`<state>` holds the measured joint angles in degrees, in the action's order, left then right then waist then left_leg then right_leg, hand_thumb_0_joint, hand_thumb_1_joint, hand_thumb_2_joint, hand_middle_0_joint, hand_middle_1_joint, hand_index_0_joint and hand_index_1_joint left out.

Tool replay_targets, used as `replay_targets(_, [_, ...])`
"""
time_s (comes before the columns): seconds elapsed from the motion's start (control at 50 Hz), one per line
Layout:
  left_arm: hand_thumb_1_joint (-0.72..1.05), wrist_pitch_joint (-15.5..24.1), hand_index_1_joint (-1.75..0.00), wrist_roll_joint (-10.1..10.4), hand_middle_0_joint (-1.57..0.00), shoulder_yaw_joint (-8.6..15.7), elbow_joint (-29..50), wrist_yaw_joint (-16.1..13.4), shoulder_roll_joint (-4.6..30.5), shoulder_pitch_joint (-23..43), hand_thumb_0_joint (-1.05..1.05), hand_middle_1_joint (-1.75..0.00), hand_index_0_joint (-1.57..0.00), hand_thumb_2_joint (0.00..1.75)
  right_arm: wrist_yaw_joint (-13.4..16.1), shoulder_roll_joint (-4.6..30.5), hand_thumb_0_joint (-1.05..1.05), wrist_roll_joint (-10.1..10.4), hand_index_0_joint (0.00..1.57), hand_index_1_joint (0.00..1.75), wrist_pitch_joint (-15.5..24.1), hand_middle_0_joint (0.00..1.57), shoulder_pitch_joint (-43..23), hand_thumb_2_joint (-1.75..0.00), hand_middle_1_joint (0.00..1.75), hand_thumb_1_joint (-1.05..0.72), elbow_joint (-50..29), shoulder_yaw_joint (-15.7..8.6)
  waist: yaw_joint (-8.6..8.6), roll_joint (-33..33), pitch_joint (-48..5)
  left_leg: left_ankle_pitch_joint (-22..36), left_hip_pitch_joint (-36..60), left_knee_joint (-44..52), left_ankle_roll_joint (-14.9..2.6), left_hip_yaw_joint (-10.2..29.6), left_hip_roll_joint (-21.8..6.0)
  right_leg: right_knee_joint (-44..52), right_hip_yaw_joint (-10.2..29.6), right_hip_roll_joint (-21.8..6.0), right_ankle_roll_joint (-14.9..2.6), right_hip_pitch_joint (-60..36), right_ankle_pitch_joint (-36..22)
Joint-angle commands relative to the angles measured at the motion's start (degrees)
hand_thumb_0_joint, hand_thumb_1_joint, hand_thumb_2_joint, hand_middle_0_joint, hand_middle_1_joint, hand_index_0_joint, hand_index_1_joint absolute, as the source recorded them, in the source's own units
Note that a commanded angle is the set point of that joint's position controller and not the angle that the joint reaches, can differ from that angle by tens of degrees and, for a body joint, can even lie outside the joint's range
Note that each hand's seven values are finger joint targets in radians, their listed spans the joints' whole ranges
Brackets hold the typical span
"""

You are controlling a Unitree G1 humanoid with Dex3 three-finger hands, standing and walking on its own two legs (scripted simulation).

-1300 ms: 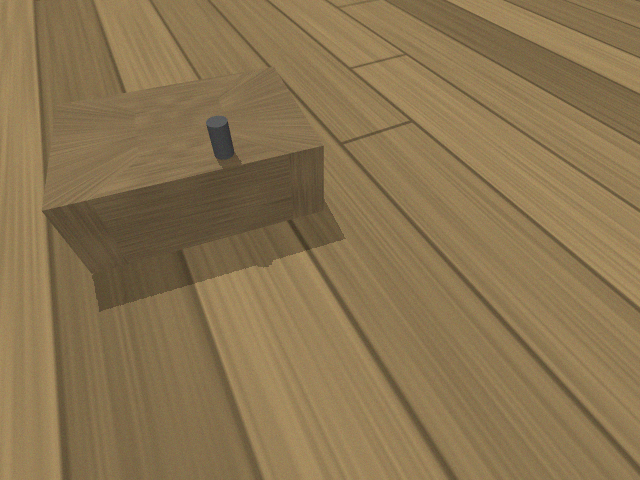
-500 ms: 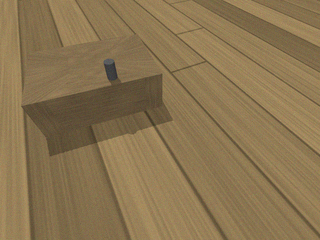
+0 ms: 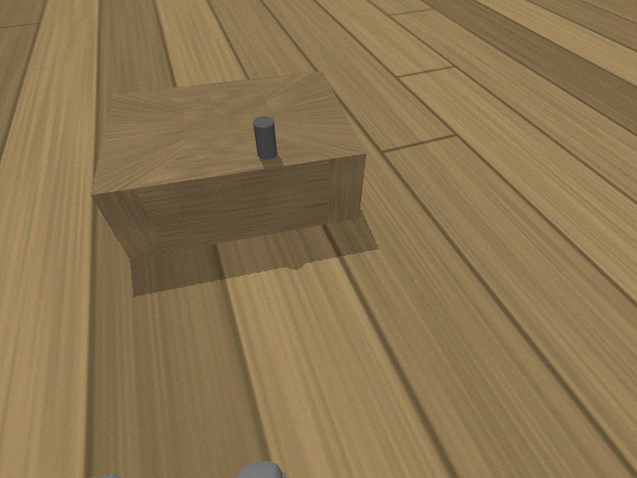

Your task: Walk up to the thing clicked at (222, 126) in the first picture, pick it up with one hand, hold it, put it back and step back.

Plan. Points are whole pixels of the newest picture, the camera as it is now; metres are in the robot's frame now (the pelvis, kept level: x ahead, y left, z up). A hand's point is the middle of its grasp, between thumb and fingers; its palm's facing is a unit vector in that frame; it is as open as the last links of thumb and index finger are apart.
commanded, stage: walk up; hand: right
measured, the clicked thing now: (265, 138) +1.25 +0.26 -0.35
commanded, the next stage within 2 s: none
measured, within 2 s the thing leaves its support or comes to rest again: neither
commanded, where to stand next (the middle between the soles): +0.82 +0.29 m, yaw +18 degrees
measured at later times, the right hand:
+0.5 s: hand (442, 406) +0.26 -0.17 -0.15, palm faces -0.19 +0.93 -0.32, open 7.4 cm
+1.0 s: hand (366, 230) +0.61 -0.06 -0.14, palm faces -0.41 +0.83 -0.39, open 7.4 cm
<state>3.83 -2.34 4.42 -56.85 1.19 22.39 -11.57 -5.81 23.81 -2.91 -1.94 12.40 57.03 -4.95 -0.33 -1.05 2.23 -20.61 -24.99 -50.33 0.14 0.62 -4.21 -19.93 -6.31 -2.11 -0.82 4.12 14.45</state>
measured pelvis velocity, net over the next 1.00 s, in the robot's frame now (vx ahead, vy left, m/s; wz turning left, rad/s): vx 0.39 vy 0.14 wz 0.35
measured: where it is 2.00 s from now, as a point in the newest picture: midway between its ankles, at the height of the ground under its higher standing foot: (262, 321)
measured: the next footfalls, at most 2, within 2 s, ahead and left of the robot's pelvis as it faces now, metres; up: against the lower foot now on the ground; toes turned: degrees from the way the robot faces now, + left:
left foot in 0.16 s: +0.16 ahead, +0.21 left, +0.00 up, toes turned +11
right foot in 0.56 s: +0.38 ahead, +0.00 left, +0.00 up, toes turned +8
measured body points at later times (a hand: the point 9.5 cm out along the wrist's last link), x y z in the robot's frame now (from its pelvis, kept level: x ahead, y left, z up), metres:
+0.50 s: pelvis +0.18 +0.09 -0.01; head +0.19 +0.09 +0.44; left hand +0.20 +0.42 -0.12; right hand +0.26 -0.21 -0.13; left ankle +0.13 +0.20 -0.74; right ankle +0.32 -0.02 -0.72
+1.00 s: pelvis +0.39 +0.14 -0.02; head +0.41 +0.17 +0.43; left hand +0.27 +0.46 -0.14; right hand +0.63 -0.10 -0.11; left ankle +0.45 +0.29 -0.75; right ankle +0.35 -0.01 -0.74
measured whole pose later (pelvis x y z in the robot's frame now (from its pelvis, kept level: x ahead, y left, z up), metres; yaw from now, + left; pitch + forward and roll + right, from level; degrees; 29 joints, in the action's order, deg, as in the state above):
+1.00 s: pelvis +0.39 +0.14 -0.02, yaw +20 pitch -2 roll -1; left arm 4.2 -1.0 3.2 -49.1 2.5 25.6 -23.3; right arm -5.0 24.1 -1.2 2.8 10.4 47.4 -4.2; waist -3.8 0.6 4.8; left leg -8.4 -23.3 -33.3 -2.3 -2.9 -2.5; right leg -34.8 -10.7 -5.7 0.6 4.6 26.4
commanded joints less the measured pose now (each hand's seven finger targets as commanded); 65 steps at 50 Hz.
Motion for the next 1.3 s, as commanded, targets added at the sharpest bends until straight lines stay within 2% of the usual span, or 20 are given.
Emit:
replay_targets(0.0, [0.90,2.0,-0.30,-0.1,-0.20,4.8,7.2,-0.3,18.1,3.2,0.00,-0.30,-0.20,0.90,-1.6,9.7,0.00,0.2,0.20,0.30,2.1,0.20,-6.3,-0.90,0.30,-0.90,-9.1,-3.6,-1.87,8.7,3.5,3.4,-5.0,7.0,1.08,1.1,-5.0,10.0,6.9,-15.8,-9.66,3.6,12.3])
replay_targets(0.06, [0.90,1.5,-0.30,-0.2,-0.20,4.7,7.8,0.4,18.9,4.0,0.00,-0.30,-0.20,0.90,-1.7,9.6,0.00,0.9,0.20,0.30,2.8,0.20,-2.9,-0.90,0.30,-0.90,-8.5,-4.0,-0.27,9.0,1.8,8.5,7.3,12.3,0.63,-5.4,-2.0,5.0,1.6,-13.3,-7.98,10.8,14.1])
replay_targets(0.12, [0.90,0.7,-0.30,-0.7,-0.20,3.2,8.6,0.5,15.5,3.0,0.00,-0.30,-0.20,0.90,0.0,13.7,0.00,1.1,0.20,0.30,3.3,0.20,10.7,-0.90,0.30,-0.90,-3.8,-5.8,6.47,-4.4,-4.7,2.6,25.8,15.1,-1.44,-8.4,3.3,-19.6,-3.0,-9.8,-5.97,18.3,8.9])
replay_targets(0.14, [0.90,0.3,-0.30,-0.3,-0.20,1.6,9.1,1.0,11.2,0.8,0.00,-0.30,-0.20,0.90,1.2,18.3,0.00,0.9,0.20,0.30,3.6,0.20,17.6,-0.90,0.30,-0.90,-2.6,-7.1,9.84,-17.6,-4.4,-13.7,31.1,24.8,-5.44,4.2,-1.3,-42.3,-5.3,-4.6,-3.86,27.6,9.0])
replay_targets(0.16, [0.90,0.5,-0.30,1.6,-0.20,0.6,11.7,1.0,9.2,2.1,0.00,-0.30,-0.20,0.90,1.7,23.7,0.00,1.2,0.20,0.30,4.5,0.20,16.0,-0.90,0.30,-0.90,-5.6,-7.0,8.73,-25.5,-2.9,-24.8,29.1,42.1,-12.56,40.6,-15.3,-51.3,-0.8,3.8,-1.75,40.5,20.6])
replay_targets(0.18, [0.90,0.7,-0.30,0.9,-0.20,1.4,11.7,0.7,15.2,5.6,0.00,-0.30,-0.20,0.90,1.6,25.5,0.00,3.0,0.20,0.30,4.3,0.20,11.7,-0.90,0.30,-0.90,-7.1,-7.5,7.03,-13.5,-0.1,-32.8,19.1,46.5,-16.45,48.5,-20.1,-52.4,8.3,-1.5,-2.67,37.0,18.6])
replay_targets(0.22, [0.90,0.3,-0.30,2.3,-0.20,1.5,7.8,1.1,16.8,-0.2,0.00,-0.30,-0.20,0.90,2.4,19.7,0.00,2.7,0.20,0.30,5.0,0.20,3.5,-0.90,0.30,-0.90,-9.8,-5.0,1.32,-4.7,1.7,-22.0,16.9,38.9,-13.21,29.2,-13.6,-49.4,9.2,-5.9,-1.97,34.8,8.9])
replay_targets(0.28, [0.90,-0.3,-0.30,2.0,-0.20,2.3,5.0,1.9,16.4,-5.8,0.00,-0.30,-0.20,0.90,2.9,15.9,0.00,2.7,0.20,0.30,6.0,0.20,3.1,-0.90,0.30,-0.90,-10.6,-3.5,-0.63,-7.7,-0.3,-10.6,10.5,38.3,-10.45,15.9,-7.7,-39.3,6.2,-5.7,-0.48,24.9,3.1])
replay_targets(0.46, [0.90,1.0,-0.30,1.1,-0.20,2.9,9.8,3.0,13.4,0.5,0.00,-0.30,-0.20,0.90,2.9,14.9,0.00,2.5,0.20,0.30,6.9,0.20,4.9,-0.90,0.30,-0.90,-13.6,-3.3,1.07,-5.8,1.7,-0.9,9.5,34.1,-11.90,11.0,-7.6,-17.0,2.5,-1.9,-0.14,17.8,-3.1])
replay_targets(0.52, [0.90,2.2,-0.30,1.1,-0.20,4.2,7.1,1.9,14.4,-9.7,0.00,-0.30,-0.20,0.90,3.3,11.9,0.00,2.4,0.20,0.30,6.5,0.20,4.2,-0.90,0.30,-0.90,-14.7,-1.9,-4.89,0.9,-3.3,8.3,1.9,16.5,-8.50,7.5,-4.4,-11.2,3.3,0.5,-1.31,-2.6,-1.5])
replay_targets(0.54, [0.90,3.0,-0.30,0.5,-0.20,5.3,6.5,1.2,17.5,-15.0,0.00,-0.30,-0.20,0.90,3.2,8.0,0.00,2.8,0.20,0.30,6.5,0.20,6.4,-0.90,0.30,-0.90,-15.0,-0.6,-7.05,12.9,-5.7,5.4,-4.8,-1.7,-5.91,1.5,2.7,-2.4,15.3,-7.8,-3.24,-9.0,9.9])
replay_targets(0.56, [0.90,3.7,-0.30,0.6,-0.20,5.8,7.7,0.7,21.7,-16.7,0.00,-0.30,-0.20,0.90,3.6,6.3,0.00,2.8,0.20,0.30,6.5,0.20,7.5,-0.90,0.30,-0.90,-15.9,0.1,-6.07,17.5,-4.4,-8.8,-14.8,-14.2,-3.00,1.4,9.5,6.7,39.8,-22.3,-7.23,-11.5,16.2])
replay_targets(0.58, [0.90,3.4,-0.30,1.5,-0.20,5.1,8.7,0.6,22.5,-12.4,0.00,-0.30,-0.20,0.90,4.5,11.4,0.00,2.4,0.20,0.30,6.0,0.20,6.7,-0.90,0.30,-0.90,-14.3,-1.3,-4.63,9.5,-3.0,-8.5,-15.2,-18.7,-3.02,7.2,6.0,9.6,46.6,-26.4,-11.34,-5.9,22.1])
replay_targets(0.68, [0.90,3.6,-0.30,1.9,-0.20,3.5,10.7,0.6,16.2,-6.3,0.00,-0.30,-0.20,0.90,2.9,11.4,0.00,2.6,0.20,0.30,5.8,0.20,8.3,-0.90,0.30,-0.90,-10.1,-1.6,-0.85,9.1,2.0,2.5,-8.0,-7.9,-1.08,5.5,0.6,6.8,16.4,-15.4,-10.63,3.6,-1.6])
replay_targets(0.86, [0.90,2.9,-0.30,1.4,-0.20,3.6,13.0,0.6,17.3,-9.3,0.00,-0.30,-0.20,0.90,0.9,8.6,0.00,2.2,0.20,0.30,5.5,0.20,-4.6,-0.90,0.30,-0.90,-14.9,-1.7,-3.26,7.6,1.1,11.1,-0.6,13.8,-1.16,-2.7,0.5,2.5,4.6,-14.4,-9.96,3.5,-11.3])
replay_targets(0.94, [0.90,2.0,-0.30,1.6,-0.20,3.0,13.8,0.3,17.2,-7.1,0.00,-0.30,-0.20,0.90,1.3,11.1,0.00,1.7,0.20,0.30,5.9,0.20,4.2,-0.90,0.30,-0.90,-12.0,-3.1,2.83,1.0,-2.8,11.8,17.4,19.1,-3.67,-4.8,3.0,-11.8,0.9,-13.0,-7.71,9.9,-15.8])
replay_targets(0.96, [0.90,1.6,-0.30,1.8,-0.20,1.8,13.5,0.1,14.2,-10.4,0.00,-0.30,-0.20,0.90,2.0,13.5,0.00,1.0,0.20,0.30,6.4,0.20,10.3,-0.90,0.30,-0.90,-10.0,-4.2,4.95,-5.6,-7.1,4.6,27.4,21.6,-5.99,-2.1,3.4,-27.3,-2.3,-9.0,-6.19,14.8,-15.5])
replay_targets(1.0, [0.90,1.0,-0.30,2.8,-0.20,1.3,14.0,-0.2,13.0,-12.8,0.00,-0.30,-0.20,0.90,3.4,21.6,0.00,2.3,0.20,0.30,6.7,0.20,13.2,-0.90,0.30,-0.90,-12.9,-6.1,5.90,-14.6,-11.4,-5.9,35.9,34.0,-17.19,41.5,-20.2,-49.9,2.5,2.0,-2.34,35.8,16.7])
replay_targets(1.1, [0.90,0.2,-0.30,2.4,-0.20,1.6,9.0,0.6,14.2,-14.4,0.00,-0.30,-0.20,0.90,4.1,14.3,0.00,3.7,0.20,0.30,7.5,0.20,3.8,-0.90,0.30,-0.90,-13.8,-2.7,-0.56,-6.1,0.9,12.9,11.8,33.3,-12.11,11.5,-10.7,-42.3,8.2,-6.3,-1.11,25.9,6.0])
replay_targets(1.28, [0.90,0.7,-0.30,1.3,-0.20,2.3,10.9,2.6,12.2,-5.4,0.00,-0.30,-0.20,0.90,3.7,15.6,0.00,2.7,0.20,0.30,7.9,0.20,4.7,-0.90,0.30,-0.90,-14.9,-3.0,1.20,-7.4,1.5,2.0,9.5,34.0,-12.73,7.9,-9.3,-19.7,3.7,-4.2,-0.12,20.4,-2.4])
